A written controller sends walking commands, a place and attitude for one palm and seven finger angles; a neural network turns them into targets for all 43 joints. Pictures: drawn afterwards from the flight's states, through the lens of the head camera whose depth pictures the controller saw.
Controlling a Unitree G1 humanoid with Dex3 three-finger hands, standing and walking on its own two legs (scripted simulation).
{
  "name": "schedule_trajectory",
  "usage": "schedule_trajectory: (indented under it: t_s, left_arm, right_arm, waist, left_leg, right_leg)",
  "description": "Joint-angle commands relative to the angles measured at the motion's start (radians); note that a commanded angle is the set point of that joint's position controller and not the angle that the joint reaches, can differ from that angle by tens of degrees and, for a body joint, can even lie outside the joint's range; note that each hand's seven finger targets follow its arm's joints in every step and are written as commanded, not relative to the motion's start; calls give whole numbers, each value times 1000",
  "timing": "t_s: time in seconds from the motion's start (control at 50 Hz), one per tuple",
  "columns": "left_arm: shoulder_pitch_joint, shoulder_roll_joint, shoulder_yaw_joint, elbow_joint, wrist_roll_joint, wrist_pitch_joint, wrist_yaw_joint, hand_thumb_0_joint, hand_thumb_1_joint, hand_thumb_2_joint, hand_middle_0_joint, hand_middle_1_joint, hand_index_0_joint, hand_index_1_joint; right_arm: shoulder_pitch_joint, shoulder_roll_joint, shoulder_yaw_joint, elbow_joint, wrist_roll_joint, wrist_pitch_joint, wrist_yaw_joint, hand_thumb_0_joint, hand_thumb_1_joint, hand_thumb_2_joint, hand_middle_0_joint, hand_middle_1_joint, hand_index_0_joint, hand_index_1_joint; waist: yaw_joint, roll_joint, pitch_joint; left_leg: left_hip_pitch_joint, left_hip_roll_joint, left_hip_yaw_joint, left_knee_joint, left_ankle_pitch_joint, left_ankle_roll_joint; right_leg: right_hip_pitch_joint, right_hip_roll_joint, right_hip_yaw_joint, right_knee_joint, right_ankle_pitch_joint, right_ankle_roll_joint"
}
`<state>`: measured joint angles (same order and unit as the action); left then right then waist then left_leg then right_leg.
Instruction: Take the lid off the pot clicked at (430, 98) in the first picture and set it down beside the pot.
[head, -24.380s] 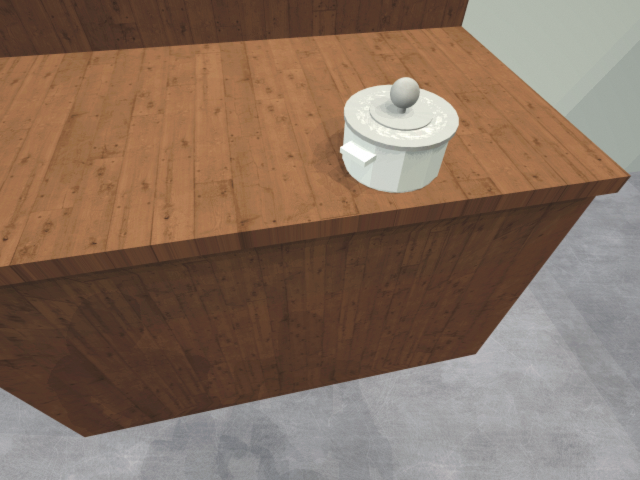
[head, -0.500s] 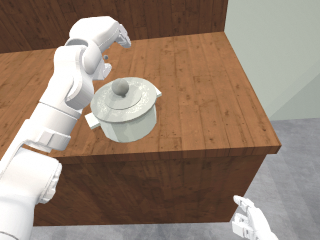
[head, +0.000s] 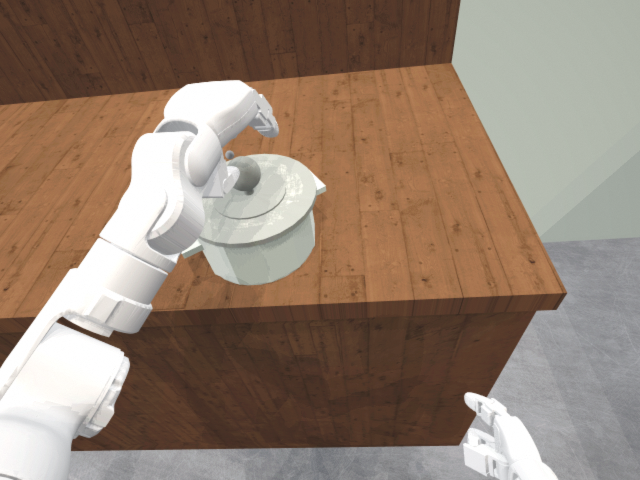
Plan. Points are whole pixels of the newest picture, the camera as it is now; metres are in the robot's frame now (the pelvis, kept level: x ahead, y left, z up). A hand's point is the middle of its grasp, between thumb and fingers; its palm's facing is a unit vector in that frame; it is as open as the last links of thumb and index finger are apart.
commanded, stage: move the open hand above the knob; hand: left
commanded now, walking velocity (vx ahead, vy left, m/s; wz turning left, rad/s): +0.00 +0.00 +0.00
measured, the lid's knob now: (243, 173) +0.45 +0.12 +0.17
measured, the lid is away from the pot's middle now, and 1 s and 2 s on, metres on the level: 0.00 0.00 0.00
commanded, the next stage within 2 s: lower the open fingers around the knob in 0.40 s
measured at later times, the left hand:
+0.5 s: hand (210, 106) +0.43 +0.12 +0.28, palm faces +0.08 -0.06 -0.99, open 9.7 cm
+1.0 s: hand (222, 176) +0.40 +0.12 +0.21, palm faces -0.07 -0.02 -1.00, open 9.7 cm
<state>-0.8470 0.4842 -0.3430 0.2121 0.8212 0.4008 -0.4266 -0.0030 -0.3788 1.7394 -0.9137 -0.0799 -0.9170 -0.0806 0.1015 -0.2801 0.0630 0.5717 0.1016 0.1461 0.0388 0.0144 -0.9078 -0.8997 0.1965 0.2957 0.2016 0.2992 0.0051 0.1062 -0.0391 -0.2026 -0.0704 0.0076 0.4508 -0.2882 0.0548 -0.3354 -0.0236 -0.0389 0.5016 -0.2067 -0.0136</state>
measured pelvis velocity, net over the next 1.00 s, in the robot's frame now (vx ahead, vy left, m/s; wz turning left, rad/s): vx -0.01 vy -0.01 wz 0.00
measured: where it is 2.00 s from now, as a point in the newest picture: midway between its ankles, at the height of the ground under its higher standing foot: outside the picture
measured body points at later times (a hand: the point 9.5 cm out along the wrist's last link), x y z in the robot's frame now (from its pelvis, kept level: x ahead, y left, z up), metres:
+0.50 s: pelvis +0.00 +0.00 +0.00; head +0.00 -0.05 +0.45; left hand +0.42 +0.13 +0.33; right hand +0.19 -0.22 -0.11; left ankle -0.04 +0.09 -0.74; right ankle +0.03 -0.11 -0.74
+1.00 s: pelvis -0.01 -0.01 +0.00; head +0.00 -0.06 +0.45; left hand +0.40 +0.12 +0.26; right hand +0.19 -0.23 -0.10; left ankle -0.04 +0.09 -0.74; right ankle +0.03 -0.11 -0.74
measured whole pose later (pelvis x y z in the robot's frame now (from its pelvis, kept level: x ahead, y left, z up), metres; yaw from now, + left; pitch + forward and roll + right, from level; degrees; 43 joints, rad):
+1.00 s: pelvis -0.01 -0.01 +0.00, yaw +0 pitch +1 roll +1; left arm -0.77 0.53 -0.34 0.18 0.82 0.37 -0.41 0.00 -0.38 1.74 -0.88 -0.07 -0.92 -0.08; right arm 0.10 -0.29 0.06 0.58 0.09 0.12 0.01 0.01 -0.91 -0.90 0.20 0.30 0.20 0.30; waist 0.01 0.10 -0.01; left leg -0.19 -0.06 0.00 0.46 -0.29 0.04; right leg -0.32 -0.01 -0.05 0.50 -0.20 -0.03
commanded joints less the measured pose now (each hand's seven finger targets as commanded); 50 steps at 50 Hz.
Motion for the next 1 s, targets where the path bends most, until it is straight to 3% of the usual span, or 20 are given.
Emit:
schedule_trajectory:
  t_s: [0.0, 0.02, 0.08, 0.1, 0.16, 0.2, 0.26, 0.32, 0.42, 0.5, 0.54, 0.6, 0.62, 0.66, 0.76, 0.8, 0.86, 0.92, 0.96, 0.98]
  left_arm:
    - [-850, 523, 388, -260, 47, -32, 109, 0, -388, 1740, -907, -81, -907, -81]
    - [-844, 492, 357, -208, 68, -29, 114, 0, -388, 1740, -907, -81, -907, -81]
    - [-502, 261, 221, 159, 34, -5, 96, 0, -388, 1740, -907, -81, -907, -81]
    - [-392, 194, 195, 216, 15, -9, 86, 0, -388, 1740, -907, -81, -907, -81]
    - [-263, 96, 129, 75, 13, -17, 56, 0, -388, 1740, -907, -81, -907, -81]
    - [-362, -11, 25, -135, -11, -22, 46, 0, -388, 1740, -907, -81, -907, -81]
    - [-704, 258, 181, -384, 30, -35, 73, 0, -388, 1740, -907, -81, -907, -81]
    - [-887, 477, 343, -280, 62, -30, 115, 0, -388, 1740, -907, -81, -907, -81]
    - [-379, 178, 188, 173, 16, -10, 84, 0, -388, 1740, -907, -81, -907, -81]
    - [-241, -16, 50, -47, -20, -18, 45, 0, -388, 1740, -907, -81, -907, -81]
    - [-410, 62, 77, -215, -10, -17, 44, 0, -388, 1740, -907, -81, -907, -81]
    - [-738, 427, 321, -316, 17, -31, 93, 0, -388, 1740, -907, -81, -907, -81]
    - [-838, 484, 349, -335, 51, -37, 102, 0, -388, 1740, -907, -81, -907, -81]
    - [-772, 448, 333, -203, 51, -36, 103, 0, -388, 1740, -907, -81, -907, -81]
    - [-223, 118, 147, 149, 5, -19, 48, 0, -388, 1740, -907, -81, -907, -81]
    - [-135, -15, 60, 73, -26, -20, 32, 0, -388, 1740, -907, -81, -907, -81]
    - [-358, 80, 90, -234, -19, -27, 37, 0, -388, 1740, -907, -81, -907, -81]
    - [-756, 431, 314, -396, 23, -49, 93, 0, -388, 1740, -907, -81, -907, -81]
    - [-758, 482, 352, -206, 52, -38, 114, 0, -388, 1740, -907, -81, -907, -81]
    - [-633, 334, 249, -49, 48, -21, 103, 0, -388, 1740, -907, -81, -907, -81]
  right_arm:
    - [-142, -97, -35, -127, -19, -97, -33, 0, -900, -900, 200, 300, 200, 300]
    - [-124, -74, -18, -115, -20, -107, -44, 0, -900, -900, 200, 300, 200, 300]
    - [-110, -82, -13, -76, -11, -75, -45, 0, -900, -900, 200, 300, 200, 300]
    - [-115, -95, -22, -81, -5, -63, -36, 0, -900, -900, 200, 300, 200, 300]
    - [-169, -92, -25, -156, 3, -43, -11, 0, -900, -900, 200, 300, 200, 300]
    - [-217, -76, -34, -201, 12, -35, 11, 0, -900, -900, 200, 300, 200, 300]
    - [-199, -67, -44, -202, 2, -66, 2, 0, -900, -900, 200, 300, 200, 300]
    - [-121, -80, -28, -123, -13, -106, -35, 0, -900, -900, 200, 300, 200, 300]
    - [-120, -90, -18, -84, -8, -65, -26, 0, -900, -900, 200, 300, 200, 300]
    - [-204, -86, -36, -188, 10, -29, 13, 0, -900, -900, 200, 300, 200, 300]
    - [-226, -76, -37, -202, 10, -21, 17, 0, -900, -900, 200, 300, 200, 300]
    - [-192, -98, -35, -171, -9, -54, -19, 0, -900, -900, 200, 300, 200, 300]
    - [-166, -81, -28, -160, -14, -79, -32, 0, -900, -900, 200, 300, 200, 300]
    - [-141, -74, -22, -127, -18, -99, -47, 0, -900, -900, 200, 300, 200, 300]
    - [-142, -88, -22, -131, 3, -53, -19, 0, -900, -900, 200, 300, 200, 300]
    - [-174, -91, -31, -169, 14, -39, 0, 0, -900, -900, 200, 300, 200, 300]
    - [-228, -78, -39, -210, 11, -30, 7, 0, -900, -900, 200, 300, 200, 300]
    - [-173, -79, -40, -180, -6, -82, -29, 0, -900, -900, 200, 300, 200, 300]
    - [-129, -82, -30, -119, -14, -107, -56, 0, -900, -900, 200, 300, 200, 300]
    - [-132, -74, -23, -108, -9, -107, -57, 0, -900, -900, 200, 300, 200, 300]
  waist:
    - [2, -41, -498]
    - [7, -90, -478]
    - [1, -221, -216]
    - [0, -204, -183]
    - [18, -201, -271]
    - [-10, -137, -360]
    - [-10, -49, -526]
    - [-8, -53, -497]
    - [10, -214, -206]
    - [-3, -191, -299]
    - [-7, -156, -369]
    - [-4, -95, -457]
    - [0, -60, -514]
    - [3, -90, -469]
    - [9, -230, -195]
    - [-5, -202, -191]
    - [-10, -147, -355]
    - [-7, -65, -514]
    - [-7, -80, -469]
    - [-18, -111, -360]
  left_leg:
    - [25, 30, -35, -40, 364, -3]
    - [1, 27, -30, -58, 354, -10]
    - [-96, 46, 0, -90, 248, -24]
    - [-108, 48, 5, -89, 235, -28]
    - [-89, 46, 13, -72, 258, -21]
    - [-12, 45, 0, -44, 320, -8]
    - [75, 37, -29, -25, 404, 5]
    - [38, 31, -38, -52, 364, -7]
    - [-98, 47, 1, -91, 254, -31]
    - [-48, 48, 9, -52, 291, -14]
    - [-14, 44, 5, -46, 287, -4]
    - [-13, 33, -16, -48, 270, 3]
    - [-2, 27, -19, -53, 305, 1]
    - [-13, 29, -23, -62, 330, -7]
    - [-116, 47, 15, -71, 231, -22]
    - [-104, 45, 20, -61, 211, -18]
    - [-33, 34, 12, -43, 244, 0]
    - [18, 25, -22, -45, 280, 8]
    - [-13, 23, -20, -58, 277, 1]
    - [-46, 24, -16, -62, 256, -6]
  right_leg:
    - [372, -3, 37, -2, 327, -37]
    - [386, 2, 36, 2, 320, -34]
    - [248, -7, 7, -42, 206, -24]
    - [222, -10, 3, -49, 186, -26]
    - [258, -18, 3, -22, 220, -20]
    - [260, -16, 1, -8, 256, -26]
    - [325, -4, 25, 13, 310, -32]
    - [354, 8, 30, 0, 304, -37]
    - [232, -10, -3, -40, 195, -27]
    - [252, -15, -2, -14, 248, -25]
    - [270, -11, 3, -12, 243, -23]
    - [351, -13, 37, -9, 248, -27]
    - [394, -7, 52, 3, 287, -30]
    - [390, -5, 42, 1, 313, -33]
    - [240, -11, 8, -35, 208, -17]
    - [219, -10, 1, -38, 195, -18]
    - [285, -11, 15, -22, 224, -19]
    - [389, -2, 52, -5, 269, -23]
    - [394, 1, 53, -12, 275, -26]
    - [328, 0, 37, -22, 250, -26]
